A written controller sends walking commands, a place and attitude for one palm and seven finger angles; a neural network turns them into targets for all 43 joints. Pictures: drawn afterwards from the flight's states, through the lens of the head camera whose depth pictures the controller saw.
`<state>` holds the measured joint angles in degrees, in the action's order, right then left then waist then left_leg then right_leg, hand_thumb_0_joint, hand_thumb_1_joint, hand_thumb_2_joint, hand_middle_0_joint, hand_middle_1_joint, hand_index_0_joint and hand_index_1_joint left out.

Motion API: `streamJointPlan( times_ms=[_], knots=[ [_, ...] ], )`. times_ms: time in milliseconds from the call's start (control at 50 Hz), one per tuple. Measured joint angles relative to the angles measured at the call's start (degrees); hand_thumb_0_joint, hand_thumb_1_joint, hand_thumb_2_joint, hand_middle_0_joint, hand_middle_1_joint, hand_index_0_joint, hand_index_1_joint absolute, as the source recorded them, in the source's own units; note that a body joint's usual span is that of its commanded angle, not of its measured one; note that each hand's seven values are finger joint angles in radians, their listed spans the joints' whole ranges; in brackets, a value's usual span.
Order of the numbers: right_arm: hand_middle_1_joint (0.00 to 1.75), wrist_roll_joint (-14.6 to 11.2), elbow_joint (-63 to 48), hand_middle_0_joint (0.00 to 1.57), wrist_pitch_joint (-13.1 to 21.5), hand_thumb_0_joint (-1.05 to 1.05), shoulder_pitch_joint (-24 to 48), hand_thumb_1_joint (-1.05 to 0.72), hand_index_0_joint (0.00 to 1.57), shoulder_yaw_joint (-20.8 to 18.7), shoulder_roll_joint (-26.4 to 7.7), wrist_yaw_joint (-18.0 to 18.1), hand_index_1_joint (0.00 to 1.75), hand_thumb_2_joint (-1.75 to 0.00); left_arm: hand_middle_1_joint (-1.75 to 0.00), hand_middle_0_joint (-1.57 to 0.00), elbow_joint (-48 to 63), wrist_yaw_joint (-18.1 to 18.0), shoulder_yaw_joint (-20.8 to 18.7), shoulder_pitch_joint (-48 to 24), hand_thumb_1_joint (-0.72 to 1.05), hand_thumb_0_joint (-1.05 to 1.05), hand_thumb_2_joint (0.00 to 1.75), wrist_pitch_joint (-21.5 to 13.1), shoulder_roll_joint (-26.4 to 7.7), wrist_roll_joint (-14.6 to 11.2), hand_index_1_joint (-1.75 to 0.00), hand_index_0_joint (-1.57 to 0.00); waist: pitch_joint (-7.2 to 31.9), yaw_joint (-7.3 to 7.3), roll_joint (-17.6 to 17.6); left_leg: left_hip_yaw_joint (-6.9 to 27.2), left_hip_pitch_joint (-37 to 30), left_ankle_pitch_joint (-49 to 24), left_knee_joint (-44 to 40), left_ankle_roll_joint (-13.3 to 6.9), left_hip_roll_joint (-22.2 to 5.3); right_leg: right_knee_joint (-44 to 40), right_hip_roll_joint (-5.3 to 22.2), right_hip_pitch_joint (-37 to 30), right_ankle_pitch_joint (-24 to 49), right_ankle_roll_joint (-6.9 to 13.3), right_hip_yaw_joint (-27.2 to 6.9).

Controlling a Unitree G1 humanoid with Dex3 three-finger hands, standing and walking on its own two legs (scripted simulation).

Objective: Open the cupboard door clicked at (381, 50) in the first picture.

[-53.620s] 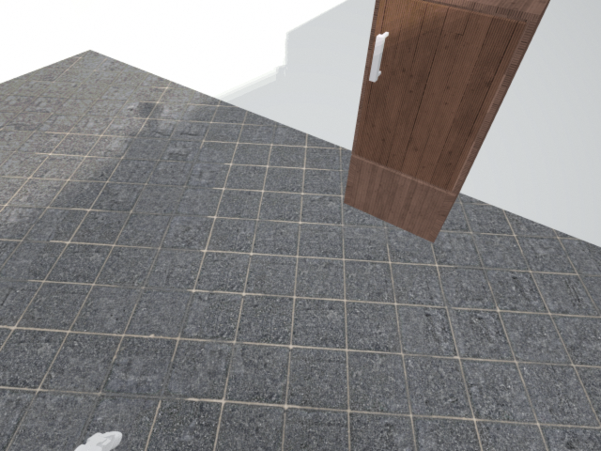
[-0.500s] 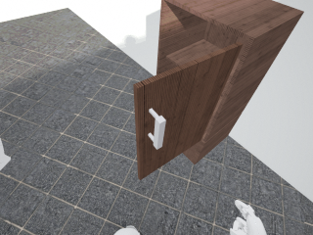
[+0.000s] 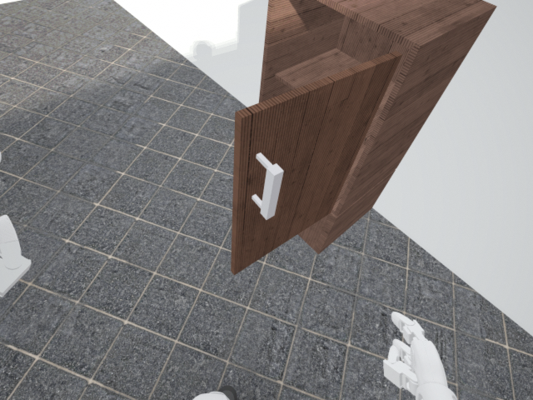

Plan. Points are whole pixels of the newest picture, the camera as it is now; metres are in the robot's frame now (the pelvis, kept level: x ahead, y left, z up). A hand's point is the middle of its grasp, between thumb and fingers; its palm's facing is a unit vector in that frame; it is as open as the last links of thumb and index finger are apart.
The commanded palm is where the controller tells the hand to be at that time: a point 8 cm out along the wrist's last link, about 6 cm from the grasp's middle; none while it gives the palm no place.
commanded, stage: stop stepping back and stand still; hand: left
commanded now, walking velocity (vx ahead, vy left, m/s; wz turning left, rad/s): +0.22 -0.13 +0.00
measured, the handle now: (264, 187) +0.50 +0.04 -0.03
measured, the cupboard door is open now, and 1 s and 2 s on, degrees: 85 85 85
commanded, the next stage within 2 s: let the arm hang, fingers relaxed in 1.54 s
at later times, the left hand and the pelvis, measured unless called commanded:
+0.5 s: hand out of the picture +0.13 +0.25 +0.15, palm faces +0.49 -0.80 -0.34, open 7.4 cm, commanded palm +0.07 +0.28 +0.18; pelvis -0.08 -0.02 -0.02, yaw -3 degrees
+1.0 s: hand out of the picture +0.11 +0.23 +0.13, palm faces +0.41 -0.81 -0.42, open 7.4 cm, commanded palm +0.04 +0.27 +0.18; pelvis -0.11 -0.03 +0.00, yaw -3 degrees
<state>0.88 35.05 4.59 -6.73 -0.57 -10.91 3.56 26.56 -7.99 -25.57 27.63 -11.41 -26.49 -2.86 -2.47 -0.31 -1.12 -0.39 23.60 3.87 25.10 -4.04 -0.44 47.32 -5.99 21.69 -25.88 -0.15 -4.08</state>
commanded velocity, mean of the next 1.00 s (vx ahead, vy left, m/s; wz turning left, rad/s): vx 0.12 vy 0.01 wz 0.00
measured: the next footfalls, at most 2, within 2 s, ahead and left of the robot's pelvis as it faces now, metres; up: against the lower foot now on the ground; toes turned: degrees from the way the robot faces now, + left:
right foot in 0.26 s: -0.18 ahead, -0.11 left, +0.00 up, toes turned -3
left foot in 0.42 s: +0.03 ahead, +0.08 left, +0.00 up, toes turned +0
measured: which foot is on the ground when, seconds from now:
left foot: down 0.00-0.26, up 0.28-0.40, down 0.42-0.64, up 0.66-0.84, down 0.86-1.00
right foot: up 0.00-0.24, down 0.26-0.48, up 0.50-0.60, down 0.62-1.00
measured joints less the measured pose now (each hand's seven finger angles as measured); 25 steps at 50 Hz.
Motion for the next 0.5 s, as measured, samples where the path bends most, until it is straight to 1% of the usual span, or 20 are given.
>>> streamJointPlan(
  times_ms=[60,100,120,160,200,220,240,260,280,300,340,360,400,420,440,460,500],
  knots=[
    [0.30,-0.3,-0.4,0.21,1.7,0.02,-0.4,-0.91,0.21,0.9,1.3,-1.0,0.30,-0.90,-0.30,-0.21,5.5,0.3,2.0,3.4,0.89,0.01,0.90,1.4,0.7,-0.2,-0.30,-0.21,-0.3,-0.85,-0.9,-1.0,0.9,-2.5,-2.3,0.3,-1.3,4.5,0.9,-0.8,-1.0,-0.4,0.9],
    [0.30,-0.2,-0.5,0.21,2.6,0.02,-1.1,-0.91,0.21,1.6,2.4,-1.2,0.30,-0.90,-0.30,-0.21,9.6,0.3,2.6,5.7,0.89,0.02,0.90,1.8,0.3,-0.2,-0.30,-0.21,0.3,-0.82,-2.0,-1.4,1.3,-4.1,-4.0,0.6,-1.7,3.9,2.0,-3.2,-1.9,-0.3,1.8],
    [0.30,-0.1,-0.5,0.21,2.9,0.02,-1.6,-0.91,0.21,2.0,2.9,-1.2,0.30,-0.90,-0.31,-0.21,11.3,0.1,2.6,6.4,0.89,0.02,0.90,1.9,-0.2,-0.2,-0.30,-0.21,0.7,-0.59,-2.3,-1.2,1.5,-5.0,-5.1,0.8,-1.8,2.2,2.3,-5.1,-2.8,0.0,2.5],
    [0.30,0.1,-0.4,0.21,3.4,0.02,-2.6,-0.91,0.21,2.4,3.6,-1.0,0.30,-0.90,-0.31,-0.21,13.4,-0.3,1.9,7.1,0.89,0.02,0.90,1.8,-1.5,-0.4,-0.30,-0.22,1.6,0.17,-2.6,-0.6,1.9,-6.3,-7.4,1.6,-1.6,-3.9,2.6,-9.6,-5.1,0.7,4.2],
    [0.30,0.2,-0.5,0.21,3.4,0.02,-3.4,-0.91,0.21,2.8,4.2,-0.8,0.30,-0.90,-0.31,-0.22,13.7,-0.9,0.1,7.1,0.89,0.02,0.90,1.6,-2.9,-0.8,-0.30,-0.22,2.6,1.05,-2.6,0.0,2.7,-5.6,-9.0,3.2,-1.0,-13.7,2.3,-14.8,-6.3,1.8,6.4],
    [0.30,0.3,-0.7,0.21,3.2,0.02,-3.5,-0.91,0.21,2.9,4.3,-0.8,0.30,-0.90,-0.31,-0.22,13.5,-1.1,-1.2,7.3,0.89,0.01,0.90,1.5,-3.7,-1.2,-0.30,-0.22,3.0,1.32,-2.9,-0.3,3.6,-4.4,-8.9,4.1,-0.5,-19.1,2.4,-17.3,-5.5,2.5,7.2],
    [0.30,0.2,-1.0,0.21,2.9,0.02,-3.4,-0.90,0.21,3.1,4.3,-0.9,0.30,-0.90,-0.31,-0.22,13.2,-1.4,-3.0,8.0,0.89,0.01,0.90,1.3,-4.6,-1.5,-0.30,-0.22,3.3,1.11,-3.8,-1.5,5.3,-2.1,-7.2,4.8,0.3,-24.1,3.2,-19.1,-3.5,3.4,7.2],
    [0.30,0.3,-1.4,0.21,2.5,0.01,-2.9,-0.90,0.21,3.4,3.8,-1.0,0.30,-0.90,-0.31,-0.21,13.0,-1.6,-4.6,8.7,0.89,0.01,0.90,1.0,-5.0,-1.8,-0.30,-0.22,3.4,0.30,-4.4,-2.9,7.8,1.1,-3.3,5.3,0.8,-27.5,4.3,-19.4,0.9,4.0,6.0],
    [0.30,0.4,-0.6,0.21,2.0,0.01,-2.3,-0.90,0.21,3.2,2.8,-1.1,0.30,-0.90,-0.31,-0.21,12.2,-1.4,-4.5,8.8,0.89,0.01,0.90,0.9,-4.2,-2.0,-0.30,-0.22,2.6,-0.08,-2.5,-2.4,9.8,4.1,2.2,5.4,0.0,-26.6,3.5,-18.9,4.4,3.6,5.9],
    [0.30,0.5,0.8,0.21,1.3,0.01,-2.4,-0.90,0.21,3.0,1.9,-1.2,0.30,-0.90,-0.31,-0.21,11.2,-1.3,-3.9,9.1,0.89,0.01,0.90,1.0,-3.5,-2.0,-0.30,-0.22,2.4,-0.28,-0.8,-1.8,10.7,6.3,8.0,5.4,-0.5,-25.4,2.7,-19.1,4.5,3.2,5.7],
    [0.30,-0.2,3.4,0.21,0.5,0.01,-5.3,-0.91,0.21,2.5,1.0,-1.4,0.30,-0.90,-0.31,-0.21,8.9,-0.8,-2.6,9.9,0.89,0.01,0.90,1.2,-2.7,-2.1,-0.30,-0.22,4.6,-0.90,-0.1,-1.5,10.0,8.4,16.2,5.4,0.1,-24.1,2.9,-20.2,2.5,2.7,5.0],
    [0.30,-0.6,4.2,0.21,0.2,0.02,-7.1,-0.91,0.21,2.2,0.7,-1.3,0.30,-0.90,-0.31,-0.21,7.7,-0.7,-2.1,9.9,0.89,0.01,0.90,1.3,-2.0,-1.8,-0.30,-0.22,5.9,-1.31,-0.4,-2.0,8.3,8.7,17.7,5.1,0.1,-23.5,3.4,-20.8,1.5,2.5,4.5],
    [0.30,-1.2,5.2,0.21,0.1,0.02,-10.2,-0.91,0.21,1.8,-0.2,-0.7,0.30,-0.90,-0.31,-0.21,5.0,-0.9,-1.2,8.4,0.89,0.01,0.90,1.5,0.0,-1.1,-0.30,-0.22,8.0,-1.52,-1.0,-3.3,3.0,9.4,15.4,4.0,-0.1,-21.4,4.2,-21.6,-0.6,2.1,4.0],
    [0.30,-1.4,5.5,0.21,0.4,0.02,-11.5,-0.91,0.21,1.5,-1.0,-0.2,0.30,-0.90,-0.31,-0.21,3.3,-1.0,-0.7,6.8,0.89,0.01,0.90,1.4,1.0,-0.7,-0.30,-0.22,8.5,-1.24,-0.9,-3.5,0.0,9.4,12.9,3.3,-0.3,-19.4,4.5,-21.4,-2.0,1.9,4.3],
    [0.30,-1.5,5.9,0.21,0.7,0.02,-12.0,-0.91,0.21,1.1,-1.7,0.4,0.30,-0.90,-0.31,-0.21,1.2,-1.2,0.0,4.4,0.89,0.01,0.90,1.5,2.1,-0.4,-0.30,-0.22,8.6,-0.58,-1.1,-3.4,-1.4,10.7,11.4,2.5,0.5,-16.5,5.2,-20.7,-3.7,1.7,4.9],
    [0.30,-1.6,6.4,0.21,0.8,0.02,-11.7,-0.91,0.21,0.8,-2.1,0.9,0.30,-0.90,-0.31,-0.21,-1.3,-1.3,0.6,1.6,0.89,0.01,0.90,1.7,3.3,-0.1,-0.30,-0.22,8.0,-0.18,-1.6,-3.5,-1.4,11.0,11.9,1.9,1.5,-12.8,6.2,-19.5,-5.0,1.2,5.1],
    [0.30,-1.4,6.7,0.21,1.2,0.02,-10.0,-0.91,0.21,0.5,-2.6,1.4,0.30,-0.90,-0.31,-0.21,-5.6,-1.6,1.1,-3.0,0.89,0.01,0.90,2.2,5.3,0.3,-0.30,-0.21,5.9,0.31,-1.5,-4.2,-1.5,10.3,12.5,1.5,1.7,-3.8,6.5,-15.2,-4.1,0.2,4.0]
  ],
)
